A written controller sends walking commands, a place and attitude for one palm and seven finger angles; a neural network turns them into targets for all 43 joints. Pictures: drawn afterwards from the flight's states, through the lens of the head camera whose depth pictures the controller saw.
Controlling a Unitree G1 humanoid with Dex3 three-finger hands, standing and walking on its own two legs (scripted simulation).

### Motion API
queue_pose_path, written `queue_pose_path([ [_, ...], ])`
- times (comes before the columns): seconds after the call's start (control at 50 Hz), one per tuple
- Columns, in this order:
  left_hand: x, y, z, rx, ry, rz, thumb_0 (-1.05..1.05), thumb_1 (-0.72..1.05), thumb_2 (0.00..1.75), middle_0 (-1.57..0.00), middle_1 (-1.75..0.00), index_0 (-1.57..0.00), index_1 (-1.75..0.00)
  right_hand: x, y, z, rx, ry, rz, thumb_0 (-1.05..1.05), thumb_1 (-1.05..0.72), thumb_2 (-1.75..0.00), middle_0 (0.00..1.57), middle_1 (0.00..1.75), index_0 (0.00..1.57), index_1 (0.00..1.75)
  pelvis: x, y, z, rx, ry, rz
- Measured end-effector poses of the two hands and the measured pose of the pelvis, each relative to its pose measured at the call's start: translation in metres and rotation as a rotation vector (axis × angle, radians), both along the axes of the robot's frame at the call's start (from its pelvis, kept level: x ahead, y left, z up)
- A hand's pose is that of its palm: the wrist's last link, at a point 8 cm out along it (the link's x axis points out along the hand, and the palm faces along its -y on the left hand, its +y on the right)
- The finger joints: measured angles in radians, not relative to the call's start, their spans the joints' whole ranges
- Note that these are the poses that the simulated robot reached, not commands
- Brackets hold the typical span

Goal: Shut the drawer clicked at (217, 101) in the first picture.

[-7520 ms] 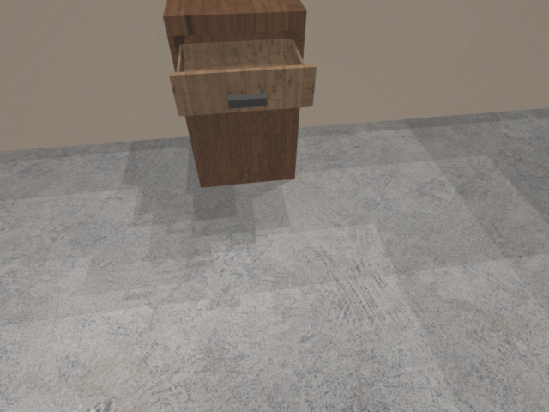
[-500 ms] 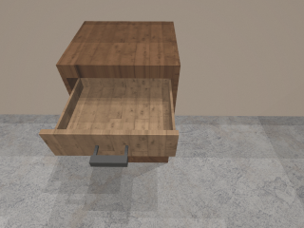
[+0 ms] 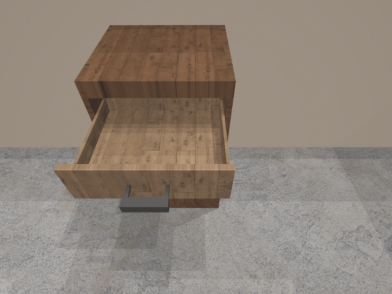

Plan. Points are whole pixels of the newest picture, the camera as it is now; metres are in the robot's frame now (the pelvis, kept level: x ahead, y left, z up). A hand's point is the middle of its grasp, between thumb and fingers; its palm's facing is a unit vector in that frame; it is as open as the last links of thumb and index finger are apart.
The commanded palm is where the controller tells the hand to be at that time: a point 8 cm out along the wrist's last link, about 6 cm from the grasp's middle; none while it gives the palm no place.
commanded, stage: look again from close up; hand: left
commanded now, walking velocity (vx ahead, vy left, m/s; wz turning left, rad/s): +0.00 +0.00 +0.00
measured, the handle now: (146, 196) +0.37 +0.16 -0.08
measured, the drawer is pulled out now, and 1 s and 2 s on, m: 0.30 0.30 0.30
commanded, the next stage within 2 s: shuffle to correct the standing spot in 0.02 s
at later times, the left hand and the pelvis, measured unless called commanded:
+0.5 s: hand out of the picture +0.01 +0.13 -0.18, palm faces +0.03 -0.98 -0.20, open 7.3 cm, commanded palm none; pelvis +0.04 -0.04 -0.01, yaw +1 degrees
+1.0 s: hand out of the picture +0.05 +0.13 -0.17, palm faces +0.05 -0.96 -0.26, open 7.3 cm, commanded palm none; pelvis +0.05 -0.06 +0.00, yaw +1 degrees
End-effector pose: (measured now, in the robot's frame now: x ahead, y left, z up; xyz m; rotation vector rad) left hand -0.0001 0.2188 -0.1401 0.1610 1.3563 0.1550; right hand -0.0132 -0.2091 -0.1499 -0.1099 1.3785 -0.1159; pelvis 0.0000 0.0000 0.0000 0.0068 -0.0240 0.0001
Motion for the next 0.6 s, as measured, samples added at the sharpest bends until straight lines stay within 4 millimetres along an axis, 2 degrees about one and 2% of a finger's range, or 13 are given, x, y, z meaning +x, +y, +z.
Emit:
queue_pose_path([
  [0.24,-0.009,-0.014,-0.005,-0.031,0.048,0.015,0.0,0.91,0.9,-0.2,-0.3,-0.2,-0.3,0.012,-0.012,0.003,-0.024,0.008,0.003,0.01,-0.9,-0.9,0.2,0.3,0.19,0.29,0.009,-0.006,0.001,0.003,-0.003,0.002],
  [0.44,-0.001,-0.034,-0.004,-0.019,0.096,0.021,0.0,0.91,0.9,-0.2,-0.3,-0.2,-0.3,0.022,-0.029,-0.005,-0.004,0.055,-0.021,0.01,-0.9,-0.9,0.2,0.3,0.19,0.29,0.036,-0.028,-0.003,0.015,0.021,0.003],
  [0.52,0.005,-0.045,-0.005,-0.012,0.105,0.04,0.0,0.91,0.9,-0.2,-0.3,-0.2,-0.3,0.033,-0.04,-0.009,-0.004,0.072,-0.016,0.01,-0.9,-0.9,0.2,0.3,0.19,0.29,0.048,-0.04,-0.007,0.009,0.028,0.013],
  [0.6,0.008,-0.055,-0.011,-0.024,0.116,0.068,0.0,0.91,0.9,-0.2,-0.3,-0.2,-0.3,0.054,-0.05,-0.007,-0.027,0.068,0.004,0.01,-0.9,-0.9,0.2,0.3,0.19,0.29,0.059,-0.047,-0.009,-0.001,0.023,0.033],
])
